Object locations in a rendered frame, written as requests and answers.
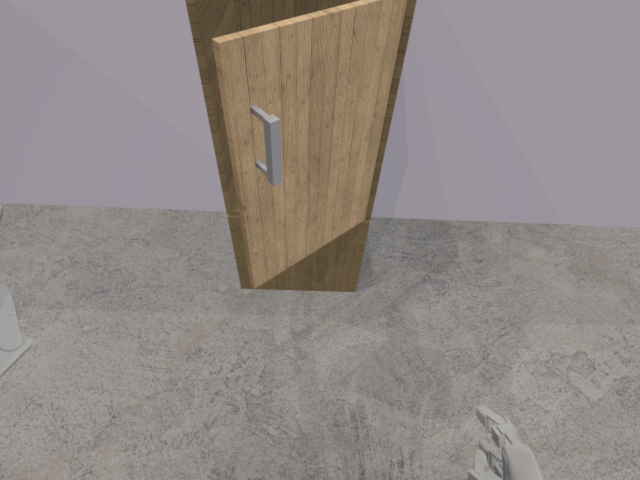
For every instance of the right robot hand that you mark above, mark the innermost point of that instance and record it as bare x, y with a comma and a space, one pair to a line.
515, 462

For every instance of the handle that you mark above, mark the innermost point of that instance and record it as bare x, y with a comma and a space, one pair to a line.
272, 136

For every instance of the left robot hand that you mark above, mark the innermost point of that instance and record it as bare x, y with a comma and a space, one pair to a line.
12, 343

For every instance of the cupboard door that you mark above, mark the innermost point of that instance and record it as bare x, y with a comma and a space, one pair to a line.
327, 76

